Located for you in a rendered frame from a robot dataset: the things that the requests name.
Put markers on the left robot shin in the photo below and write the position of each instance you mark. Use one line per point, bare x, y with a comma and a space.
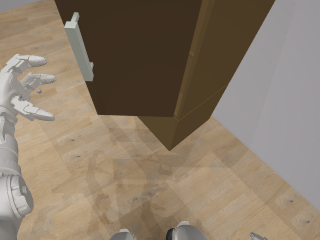
124, 230

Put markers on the robot left upper arm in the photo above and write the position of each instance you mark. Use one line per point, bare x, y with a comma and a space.
16, 202

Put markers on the cupboard door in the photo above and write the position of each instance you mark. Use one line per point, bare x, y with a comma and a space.
139, 50

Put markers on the left robot forearm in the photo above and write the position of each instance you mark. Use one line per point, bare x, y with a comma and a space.
8, 144

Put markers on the handle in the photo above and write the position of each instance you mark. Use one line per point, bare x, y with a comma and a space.
76, 41

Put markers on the robot right thigh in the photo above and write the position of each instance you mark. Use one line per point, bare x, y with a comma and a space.
188, 232

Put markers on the robot left hand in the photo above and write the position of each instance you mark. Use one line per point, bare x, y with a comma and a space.
10, 87

